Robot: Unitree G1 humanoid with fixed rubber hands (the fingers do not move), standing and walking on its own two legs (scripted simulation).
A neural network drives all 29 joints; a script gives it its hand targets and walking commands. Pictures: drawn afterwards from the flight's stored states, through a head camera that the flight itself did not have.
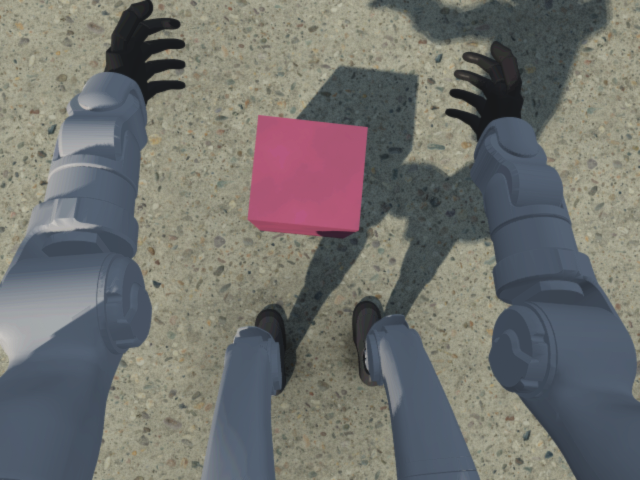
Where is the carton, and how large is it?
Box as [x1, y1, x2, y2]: [248, 115, 367, 237]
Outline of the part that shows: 258,115 248,219 260,230 332,237 344,237 358,230 367,127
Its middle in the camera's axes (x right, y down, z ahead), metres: -0.03 -0.12 +0.85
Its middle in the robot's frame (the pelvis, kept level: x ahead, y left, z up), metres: +0.52 -0.01 -0.52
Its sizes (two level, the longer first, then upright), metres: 0.210 0.200 0.250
